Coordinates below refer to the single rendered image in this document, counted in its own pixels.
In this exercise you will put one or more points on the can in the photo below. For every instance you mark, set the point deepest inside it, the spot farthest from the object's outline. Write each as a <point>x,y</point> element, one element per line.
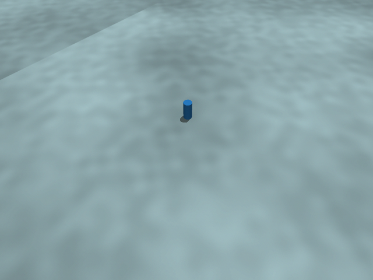
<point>187,106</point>

